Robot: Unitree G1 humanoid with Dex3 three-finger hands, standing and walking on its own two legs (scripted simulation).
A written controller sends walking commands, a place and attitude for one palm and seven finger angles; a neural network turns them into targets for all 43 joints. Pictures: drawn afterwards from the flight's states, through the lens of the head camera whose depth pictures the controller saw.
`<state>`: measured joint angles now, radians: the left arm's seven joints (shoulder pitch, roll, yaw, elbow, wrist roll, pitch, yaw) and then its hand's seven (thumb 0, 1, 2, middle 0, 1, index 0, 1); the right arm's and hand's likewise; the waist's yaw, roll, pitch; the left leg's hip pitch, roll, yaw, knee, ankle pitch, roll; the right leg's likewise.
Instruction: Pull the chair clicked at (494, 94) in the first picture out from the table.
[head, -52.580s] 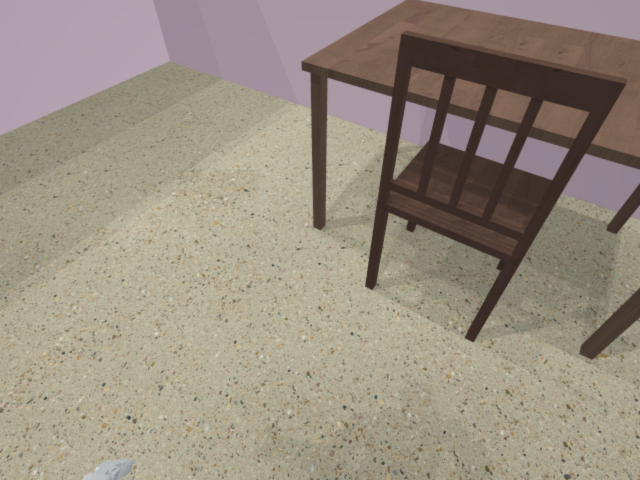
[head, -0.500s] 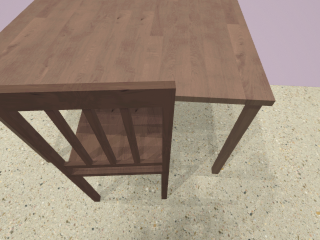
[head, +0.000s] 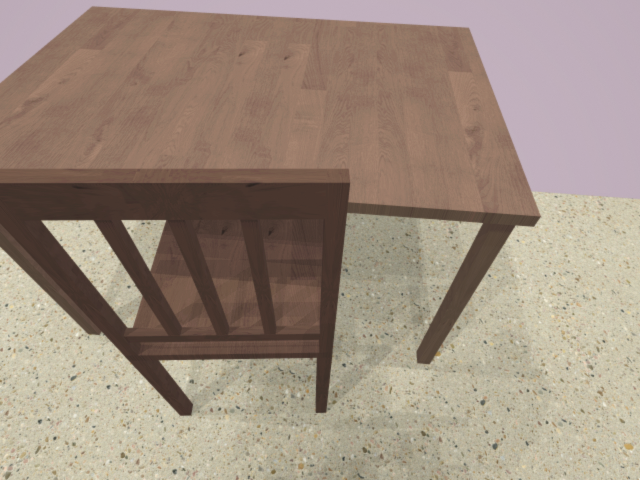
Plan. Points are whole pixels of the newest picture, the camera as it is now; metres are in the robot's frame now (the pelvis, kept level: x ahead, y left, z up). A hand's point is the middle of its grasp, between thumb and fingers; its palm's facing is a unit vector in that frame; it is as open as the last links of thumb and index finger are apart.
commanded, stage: come to a stop and stand still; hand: left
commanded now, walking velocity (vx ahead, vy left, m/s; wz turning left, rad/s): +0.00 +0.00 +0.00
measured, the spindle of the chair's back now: (204, 284) +0.40 +0.22 -0.06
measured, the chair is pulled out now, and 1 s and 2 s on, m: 0.04 0.04 0.04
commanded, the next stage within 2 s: look again from close up in 0.46 s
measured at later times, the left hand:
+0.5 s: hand out of the picture +0.02 +0.22 -0.16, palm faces -0.05 -0.96 -0.27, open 7.4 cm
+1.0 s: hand out of the picture +0.03 +0.19 -0.17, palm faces -0.07 -0.98 -0.21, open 7.3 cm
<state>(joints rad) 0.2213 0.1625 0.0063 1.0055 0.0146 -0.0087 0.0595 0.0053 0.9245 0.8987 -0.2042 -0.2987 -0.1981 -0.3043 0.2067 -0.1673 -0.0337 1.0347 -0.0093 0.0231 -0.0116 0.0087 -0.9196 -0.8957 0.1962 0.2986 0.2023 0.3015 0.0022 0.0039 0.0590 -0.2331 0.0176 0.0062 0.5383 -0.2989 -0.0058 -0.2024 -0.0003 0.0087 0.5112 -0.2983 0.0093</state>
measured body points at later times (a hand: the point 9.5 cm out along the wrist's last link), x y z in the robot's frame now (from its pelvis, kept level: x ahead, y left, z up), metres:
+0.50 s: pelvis -0.01 +0.02 +0.00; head +0.01 +0.01 +0.45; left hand +0.02 +0.27 -0.14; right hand +0.01 -0.21 -0.16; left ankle -0.01 +0.12 -0.73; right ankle -0.02 -0.13 -0.73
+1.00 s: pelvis +0.01 +0.01 +0.00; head +0.02 +0.01 +0.45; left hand +0.03 +0.24 -0.15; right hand +0.02 -0.22 -0.15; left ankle -0.01 +0.12 -0.73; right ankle -0.02 -0.13 -0.73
